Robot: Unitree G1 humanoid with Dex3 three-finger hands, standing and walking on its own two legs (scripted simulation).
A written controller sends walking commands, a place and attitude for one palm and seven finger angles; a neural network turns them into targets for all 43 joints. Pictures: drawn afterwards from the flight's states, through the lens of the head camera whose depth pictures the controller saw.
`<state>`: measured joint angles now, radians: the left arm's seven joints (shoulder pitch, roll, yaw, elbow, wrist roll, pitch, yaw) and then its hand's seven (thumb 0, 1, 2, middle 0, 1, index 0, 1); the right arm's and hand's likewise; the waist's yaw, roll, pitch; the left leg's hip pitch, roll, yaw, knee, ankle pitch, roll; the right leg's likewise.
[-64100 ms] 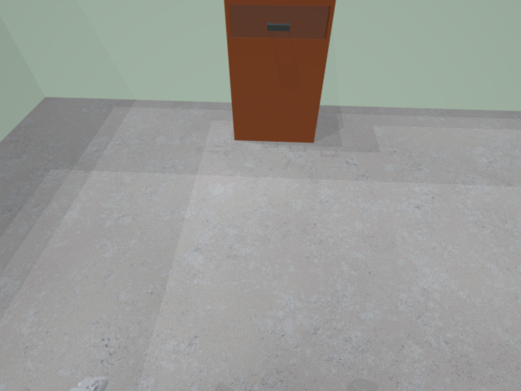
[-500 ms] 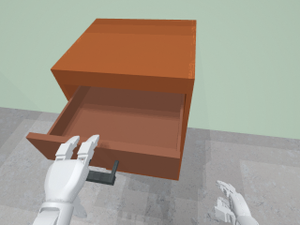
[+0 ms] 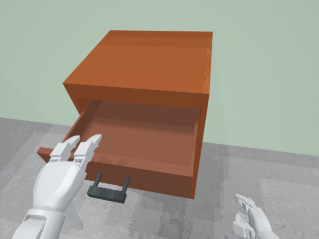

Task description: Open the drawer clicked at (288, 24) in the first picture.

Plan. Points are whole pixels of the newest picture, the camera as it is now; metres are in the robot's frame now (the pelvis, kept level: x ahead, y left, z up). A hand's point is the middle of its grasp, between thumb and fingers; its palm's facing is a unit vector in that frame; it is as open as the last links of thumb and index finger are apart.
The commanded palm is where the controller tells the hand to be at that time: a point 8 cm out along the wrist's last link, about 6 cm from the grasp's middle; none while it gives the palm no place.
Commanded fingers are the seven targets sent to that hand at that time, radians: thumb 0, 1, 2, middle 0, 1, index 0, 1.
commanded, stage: lift the hand off the handle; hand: left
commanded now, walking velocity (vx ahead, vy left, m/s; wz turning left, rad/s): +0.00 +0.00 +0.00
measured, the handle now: (109, 186) +0.26 +0.19 -0.05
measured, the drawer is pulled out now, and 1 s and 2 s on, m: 0.24 0.24 0.24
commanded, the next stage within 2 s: draw the hand back to the body in 0.22 s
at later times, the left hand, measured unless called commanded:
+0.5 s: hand (70, 182) +0.20 +0.21 +0.11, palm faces +0.07 -0.15 -0.99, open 16.2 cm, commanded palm +0.17 +0.21 +0.17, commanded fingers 0.00 -0.50 0.30 -0.15 -0.30 -0.15 -0.30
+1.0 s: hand (60, 184) +0.19 +0.22 +0.13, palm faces +0.14 -0.61 -0.78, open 16.1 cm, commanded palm +0.15 +0.25 +0.18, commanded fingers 0.00 -0.32 0.38 -0.16 -0.30 -0.16 -0.30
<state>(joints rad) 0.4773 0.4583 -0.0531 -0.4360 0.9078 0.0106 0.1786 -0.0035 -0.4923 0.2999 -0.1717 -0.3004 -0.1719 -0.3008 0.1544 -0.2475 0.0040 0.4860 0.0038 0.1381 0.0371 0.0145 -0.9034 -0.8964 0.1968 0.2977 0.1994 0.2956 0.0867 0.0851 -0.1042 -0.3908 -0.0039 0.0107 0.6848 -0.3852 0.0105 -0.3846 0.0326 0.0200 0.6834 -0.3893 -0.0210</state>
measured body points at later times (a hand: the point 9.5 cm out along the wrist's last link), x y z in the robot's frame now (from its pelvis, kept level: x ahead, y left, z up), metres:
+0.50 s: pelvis +0.00 +0.00 +0.01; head +0.00 -0.03 +0.46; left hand +0.19 +0.22 +0.17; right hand +0.22 -0.19 -0.08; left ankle -0.02 +0.11 -0.72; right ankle -0.03 -0.11 -0.72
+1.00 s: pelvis +0.00 +0.01 +0.01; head +0.01 -0.03 +0.46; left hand +0.17 +0.25 +0.18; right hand +0.22 -0.20 -0.07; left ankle -0.02 +0.11 -0.72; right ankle -0.03 -0.11 -0.72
